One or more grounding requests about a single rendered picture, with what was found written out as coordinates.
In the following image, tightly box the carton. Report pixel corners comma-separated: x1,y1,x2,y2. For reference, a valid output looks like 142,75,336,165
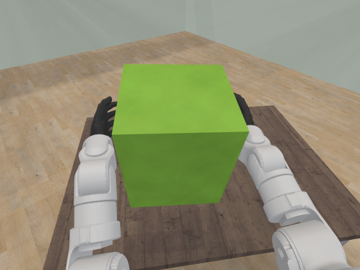
112,64,249,208

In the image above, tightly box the robot left forearm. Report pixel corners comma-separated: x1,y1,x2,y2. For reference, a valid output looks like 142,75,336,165
66,134,121,270

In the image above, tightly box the table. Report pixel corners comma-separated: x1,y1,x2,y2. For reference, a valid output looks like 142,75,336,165
43,105,360,270

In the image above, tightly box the robot left upper arm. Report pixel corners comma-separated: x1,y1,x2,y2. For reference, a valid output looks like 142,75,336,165
69,252,129,270

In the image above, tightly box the robot right hand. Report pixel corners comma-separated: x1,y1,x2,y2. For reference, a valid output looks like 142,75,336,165
234,93,254,125

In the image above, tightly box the robot left hand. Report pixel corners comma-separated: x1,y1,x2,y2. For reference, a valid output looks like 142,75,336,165
90,96,117,138

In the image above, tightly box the robot right upper arm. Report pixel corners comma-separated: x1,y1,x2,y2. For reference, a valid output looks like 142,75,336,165
272,219,360,270

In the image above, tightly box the robot right forearm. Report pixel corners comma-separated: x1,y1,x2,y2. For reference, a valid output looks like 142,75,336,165
238,125,347,262

